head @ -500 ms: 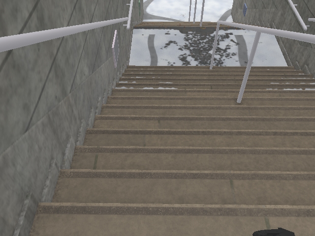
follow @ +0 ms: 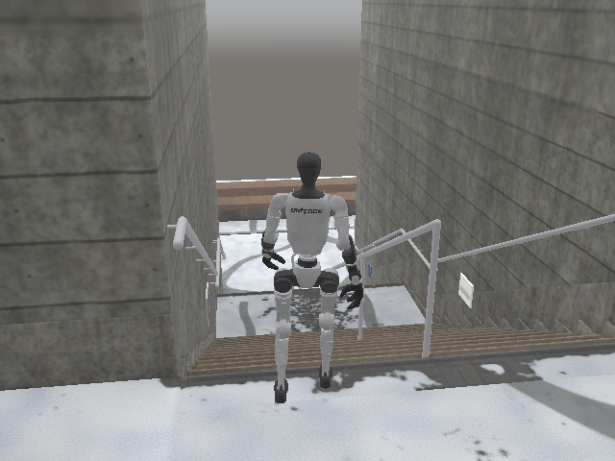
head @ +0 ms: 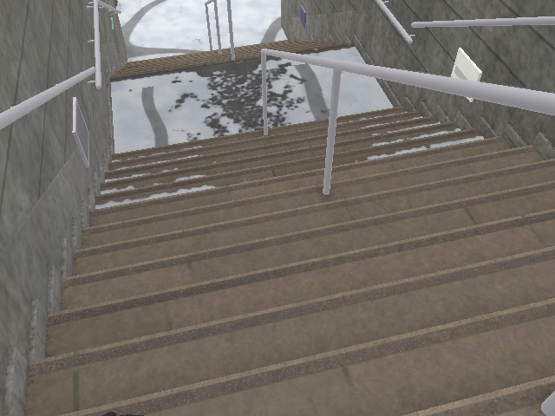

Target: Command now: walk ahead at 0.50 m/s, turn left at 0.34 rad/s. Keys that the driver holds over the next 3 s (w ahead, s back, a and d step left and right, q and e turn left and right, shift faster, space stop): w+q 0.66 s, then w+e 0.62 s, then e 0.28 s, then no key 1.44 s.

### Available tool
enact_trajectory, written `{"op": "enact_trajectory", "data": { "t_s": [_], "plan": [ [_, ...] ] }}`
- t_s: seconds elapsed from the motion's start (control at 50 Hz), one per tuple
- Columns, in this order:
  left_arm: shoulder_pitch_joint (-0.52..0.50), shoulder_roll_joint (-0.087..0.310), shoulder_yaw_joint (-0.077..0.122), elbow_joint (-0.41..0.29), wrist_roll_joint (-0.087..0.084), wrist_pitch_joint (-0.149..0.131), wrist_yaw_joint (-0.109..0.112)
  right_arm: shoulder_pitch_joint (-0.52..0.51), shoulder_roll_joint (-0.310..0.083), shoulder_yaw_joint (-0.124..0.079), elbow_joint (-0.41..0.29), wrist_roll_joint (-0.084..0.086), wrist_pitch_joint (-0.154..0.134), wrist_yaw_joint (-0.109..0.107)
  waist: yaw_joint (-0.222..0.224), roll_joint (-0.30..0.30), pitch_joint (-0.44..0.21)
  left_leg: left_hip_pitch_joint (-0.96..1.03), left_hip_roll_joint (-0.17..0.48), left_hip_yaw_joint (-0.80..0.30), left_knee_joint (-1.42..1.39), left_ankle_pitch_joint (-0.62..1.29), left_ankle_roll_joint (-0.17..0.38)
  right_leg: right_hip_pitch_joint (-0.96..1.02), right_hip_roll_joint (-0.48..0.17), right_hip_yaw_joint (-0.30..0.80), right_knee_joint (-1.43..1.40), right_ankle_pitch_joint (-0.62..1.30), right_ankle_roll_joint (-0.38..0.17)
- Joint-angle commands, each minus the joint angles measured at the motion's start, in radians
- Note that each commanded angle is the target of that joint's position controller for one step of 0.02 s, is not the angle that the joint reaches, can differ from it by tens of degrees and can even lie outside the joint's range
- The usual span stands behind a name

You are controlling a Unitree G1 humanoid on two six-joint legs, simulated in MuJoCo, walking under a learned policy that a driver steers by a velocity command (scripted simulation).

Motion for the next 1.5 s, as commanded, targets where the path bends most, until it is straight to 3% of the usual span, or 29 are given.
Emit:
{"op": "enact_trajectory", "data": {
  "t_s": [0.02, 0.04, 0.1, 0.24, 0.48, 0.56, 0.58, 0.6, 0.64, 0.68, 0.7, 0.76, 0.82, 0.84, 0.86, 0.88, 0.96, 1.0, 1.02, 1.04, 1.08, 1.14, 1.2, 1.24, 1.32, 1.36, 1.46, 1.48, 1.5],
  "plan": [
    [0.467, 0.228, 0.079, 0.037, 0.002, -0.025, 0.006, 0.023, 0.010, 0.019, -0.114, 0.008, -0.061, 0.003, 0.202, -0.255, -0.248, -0.696, -0.048, -0.097, 0.591, -0.240, 0.030, 0.787, -0.413, 0.635, -0.236, 0.312, -0.434],
    [0.397, 0.174, 0.082, 0.050, -0.002, -0.029, 0.005, -0.092, -0.083, -0.005, -0.106, 0.006, -0.048, -0.015, 0.217, -0.116, -0.039, -0.783, 0.011, -0.150, 0.724, -0.136, 0.032, 0.561, -0.380, 0.603, -0.304, -0.028, -0.360],
    [0.284, 0.019, 0.031, 0.057, -0.015, -0.026, 0.021, -0.125, -0.045, 0.009, -0.103, -0.015, -0.014, -0.050, 0.110, -0.022, -0.012, -0.684, 0.111, -0.160, 0.738, 0.105, 0.008, 0.320, -0.306, 0.351, -0.328, 0.104, -0.263],
    [0.397, -0.055, 0.006, 0.182, 0.050, -0.030, 0.059, -0.222, -0.004, 0.023, -0.123, -0.029, -0.001, 0.047, 0.130, 0.035, 0.020, -0.703, 0.177, -0.149, 0.373, 0.616, 0.011, 0.279, -0.217, 0.010, -0.247, 0.285, -0.161],
    [0.540, 0.049, -0.012, 0.342, 0.026, -0.012, 0.044, -0.497, -0.021, 0.022, -0.180, -0.024, 0.043, 0.014, 0.240, 0.032, 0.220, -0.368, 0.127, 0.032, -0.093, 0.643, 0.029, 0.225, -0.271, -0.016, 0.058, -0.071, -0.118],
    [0.553, 0.113, 0.010, 0.398, 0.080, 0.021, -0.008, 0.004, -0.173, -0.074, 0.008, -0.023, 0.018, -0.007, 0.035, 0.170, 0.036, 0.365, 0.061, 0.114, -0.263, 0.830, 0.107, 0.048, -0.153, -0.162, 0.704, 0.072, -0.003],
    [0.686, -0.024, -0.009, 0.392, 0.062, 0.013, -0.042, 0.233, -0.281, -0.102, 0.071, -0.036, 0.029, -0.007, 0.058, 0.343, -0.278, 0.851, 0.213, -0.099, 0.127, 1.418, 0.321, -0.205, -0.007, -0.178, 1.177, -0.524, 0.085],
    [0.542, 0.017, -0.002, 0.296, 0.025, -0.004, -0.058, 0.382, -0.282, -0.108, 0.124, -0.038, 0.027, -0.008, -0.042, 0.204, -0.422, 1.041, 0.292, -0.268, 0.142, 1.525, 0.410, -0.382, 0.038, -0.044, 1.322, -0.562, 0.126],
    [0.049, 0.076, 0.009, 0.061, -0.037, -0.065, -0.022, 0.246, -0.128, -0.079, 0.078, -0.004, -0.001, -0.029, -0.128, 0.083, -0.129, 0.809, 0.349, -0.413, -0.021, 0.713, 0.386, -0.817, -0.033, 0.057, 1.226, -0.509, 0.117],
    [0.178, 0.068, 0.016, 0.108, -0.001, -0.059, 0.025, -0.053, 0.036, 0.007, -0.007, -0.020, -0.018, -0.012, 0.122, -0.101, 0.049, 0.109, 0.338, -0.345, -0.106, 0.627, 0.306, -0.498, -0.157, 0.185, 0.692, -0.050, 0.056],
    [0.240, 0.038, 0.011, 0.168, 0.016, -0.035, 0.023, -0.157, 0.015, 0.014, -0.053, -0.020, -0.024, -0.003, 0.158, -0.022, 0.152, -0.234, 0.319, -0.282, -0.191, 0.637, 0.333, -0.288, -0.155, 0.135, 0.562, 0.015, 0.032],
    [0.416, -0.051, -0.017, 0.248, 0.033, 0.021, -0.033, -0.051, -0.087, -0.009, -0.032, -0.021, -0.026, 0.000, 0.201, 0.065, 0.089, -0.559, 0.193, -0.212, -0.077, 0.497, 0.337, -0.057, -0.086, 0.046, 0.550, 0.277, 0.047],
    [0.179, 0.010, -0.016, 0.213, 0.033, 0.004, -0.034, 0.053, 0.017, 0.023, -0.033, -0.025, -0.044, -0.058, 0.054, -0.016, -0.005, -0.349, 0.098, -0.122, 0.132, 0.217, 0.200, -0.183, -0.126, 0.116, 0.058, 0.883, 0.063],
    [0.101, 0.038, 0.031, 0.149, -0.064, 0.030, -0.002, -0.005, -0.091, -0.023, -0.013, 0.150, -0.015, -0.084, 0.127, 0.076, -0.013, -0.409, 0.112, -0.165, 0.036, 0.148, 0.162, 0.072, -0.012, 0.034, 0.083, 0.883, 0.045],
    [0.078, 0.066, 0.000, 0.154, 0.033, 0.033, -0.026, -0.030, -0.031, 0.039, -0.040, -0.045, -0.026, -0.042, 0.107, 0.064, 0.082, -0.615, 0.109, -0.126, 0.132, 0.018, 0.167, 0.078, -0.087, 0.070, 0.096, 0.791, 0.045],
    [0.116, 0.082, 0.023, 0.153, 0.056, 0.037, -0.032, -0.022, -0.023, 0.036, -0.036, -0.055, -0.028, -0.021, 0.144, 0.105, 0.097, -0.580, 0.148, -0.151, 0.123, 0.074, 0.195, 0.093, -0.048, 0.019, 0.173, 0.649, 0.040],
    [-0.076, 0.077, 0.008, 0.101, 0.027, 0.029, -0.022, 0.127, -0.071, 0.039, 0.027, -0.006, -0.002, -0.054, -0.010, 0.051, 0.169, -0.122, 0.253, -0.271, 0.300, 0.034, 0.176, -0.129, -0.095, 0.040, -0.200, 0.481, 0.012],
    [0.350, 0.141, 0.053, 0.246, 0.011, -0.007, -0.018, 0.015, -0.157, 0.020, 0.004, -0.059, 0.019, -0.012, 0.174, -0.014, 0.066, -0.272, 0.186, -0.116, 0.656, 0.265, 0.107, 0.394, 0.000, -0.085, -0.146, 0.524, -0.017],
    [0.613, 0.259, 0.112, 0.327, 0.013, -0.016, -0.016, 0.021, -0.144, 0.013, 0.016, -0.060, 0.022, 0.024, 0.298, -0.184, -0.021, -0.377, 0.044, -0.016, 1.101, 0.257, 0.029, 0.633, -0.022, -0.062, -0.185, 0.693, -0.136],
    [0.642, 0.335, 0.112, 0.308, 0.004, -0.015, -0.023, 0.215, 0.037, 0.047, 0.025, -0.054, 0.025, 0.054, 0.173, -0.335, -0.275, -0.696, -0.069, 0.027, 1.545, -0.425, -0.068, 1.033, -0.213, 0.238, 0.092, 1.292, -0.385],
    [0.616, 0.280, 0.123, 0.294, 0.016, -0.022, -0.042, -0.151, -0.090, 0.030, -0.171, 0.029, 0.002, 0.047, 0.315, -0.041, -0.141, -1.218, -0.031, -0.062, 1.534, -0.350, -0.093, 1.031, -0.348, 0.540, -0.037, 0.729, -0.415],
    [0.267, -0.044, -0.004, 0.239, 0.037, -0.027, -0.032, -0.091, -0.026, 0.052, -0.105, -0.038, 0.013, -0.033, 0.061, 0.127, 0.131, -0.891, 0.206, -0.227, 0.876, 0.260, 0.018, 0.090, -0.240, 0.456, -0.234, 0.066, -0.295],
    [0.278, 0.022, 0.000, 0.255, -0.008, -0.048, -0.017, -0.184, 0.021, 0.066, -0.077, -0.065, 0.045, 0.001, 0.116, 0.027, 0.088, -0.513, 0.153, -0.054, 0.569, 0.531, -0.003, -0.299, -0.056, 0.298, -0.213, -0.135, -0.303],
    [0.313, 0.102, 0.012, 0.246, 0.033, -0.063, -0.016, -0.152, 0.003, 0.072, -0.086, -0.047, 0.029, 0.015, 0.087, 0.041, 0.034, -0.358, 0.094, 0.005, 0.642, 0.544, -0.023, -0.388, -0.023, 0.274, -0.061, 0.090, -0.291],
    [0.499, 0.012, -0.015, 0.262, 0.000, -0.061, 0.041, -0.487, -0.048, 0.081, -0.199, -0.043, 0.017, -0.017, 0.271, 0.065, 0.034, -0.608, 0.089, -0.054, -0.046, 0.916, -0.081, 0.020, 0.040, 0.342, 0.222, -0.102, -0.219],
    [0.477, 0.078, -0.001, 0.250, 0.031, -0.032, -0.002, -0.416, -0.020, 0.078, -0.222, -0.003, 0.028, -0.014, 0.197, -0.025, 0.054, -0.139, 0.040, 0.028, 0.023, 0.910, -0.048, -0.356, 0.061, 0.328, 0.208, -0.141, -0.190],
    [0.427, 0.105, 0.011, 0.187, -0.021, -0.008, -0.036, -0.083, -0.168, -0.015, -0.149, 0.025, 0.019, -0.034, 0.065, 0.051, 0.082, 0.195, 0.104, -0.019, -0.469, 0.890, 0.083, -0.126, 0.083, 0.446, 0.627, 0.265, -0.108],
    [0.516, -0.010, -0.010, 0.170, -0.008, -0.010, -0.073, 0.107, -0.250, -0.051, -0.117, 0.022, 0.013, -0.029, 0.074, 0.166, -0.236, 0.717, 0.292, -0.088, -0.089, 1.494, 0.263, -0.333, 0.128, 0.273, 0.978, 0.175, -0.027],
    [0.706, -0.046, -0.017, 0.167, -0.045, -0.013, -0.076, 0.107, -0.259, -0.059, -0.129, 0.006, 0.017, 0.011, 0.104, 0.336, -0.492, 1.050, 0.586, -0.237, 0.173, 1.989, 0.526, -0.664, 0.227, 0.117, 1.563, -0.711, 0.044]
  ]
}}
